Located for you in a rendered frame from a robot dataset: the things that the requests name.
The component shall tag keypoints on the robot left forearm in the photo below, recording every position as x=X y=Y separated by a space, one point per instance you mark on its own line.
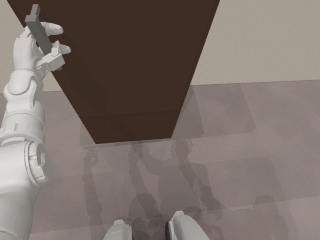
x=24 y=117

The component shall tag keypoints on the cupboard door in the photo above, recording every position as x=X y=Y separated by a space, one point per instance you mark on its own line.
x=127 y=56

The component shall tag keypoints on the right robot shin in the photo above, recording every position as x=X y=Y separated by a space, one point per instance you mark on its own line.
x=178 y=213

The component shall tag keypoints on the robot left hand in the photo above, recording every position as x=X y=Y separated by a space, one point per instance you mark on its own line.
x=28 y=56

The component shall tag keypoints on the robot right thigh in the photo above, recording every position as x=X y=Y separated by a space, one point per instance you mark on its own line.
x=183 y=227

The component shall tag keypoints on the handle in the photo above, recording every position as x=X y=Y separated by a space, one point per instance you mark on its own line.
x=33 y=23

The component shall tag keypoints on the robot left upper arm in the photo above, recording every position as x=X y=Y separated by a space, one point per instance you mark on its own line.
x=24 y=168

